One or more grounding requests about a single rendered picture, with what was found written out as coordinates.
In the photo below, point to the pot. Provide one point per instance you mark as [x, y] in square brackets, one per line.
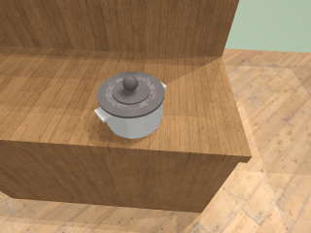
[133, 128]

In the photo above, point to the lid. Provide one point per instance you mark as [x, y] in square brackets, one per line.
[117, 101]

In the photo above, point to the knob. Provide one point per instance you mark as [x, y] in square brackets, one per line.
[130, 83]

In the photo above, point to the table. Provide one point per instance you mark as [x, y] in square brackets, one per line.
[55, 54]

